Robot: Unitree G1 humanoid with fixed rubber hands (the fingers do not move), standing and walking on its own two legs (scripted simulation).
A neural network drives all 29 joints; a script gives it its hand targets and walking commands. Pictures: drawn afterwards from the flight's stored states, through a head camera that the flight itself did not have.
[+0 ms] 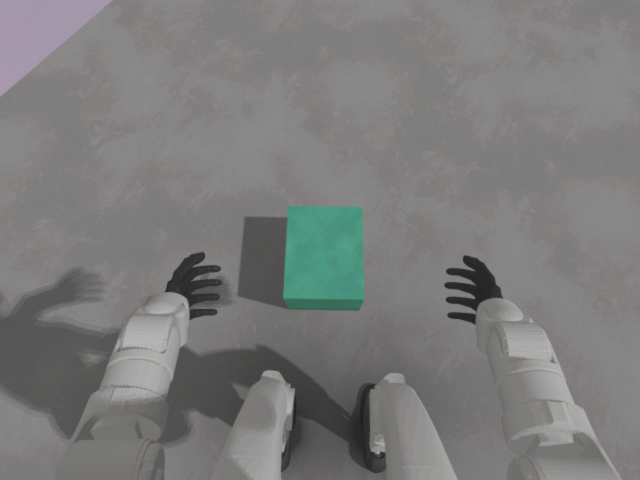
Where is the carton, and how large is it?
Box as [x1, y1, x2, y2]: [283, 206, 363, 310]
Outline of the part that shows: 288,206 283,298 289,308 294,309 358,310 363,300 361,207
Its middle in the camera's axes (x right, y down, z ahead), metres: +0.01 +0.05 +1.08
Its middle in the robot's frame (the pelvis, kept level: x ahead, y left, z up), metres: +0.55 +0.04 -0.61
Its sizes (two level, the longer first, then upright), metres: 0.255 0.203 0.159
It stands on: the floor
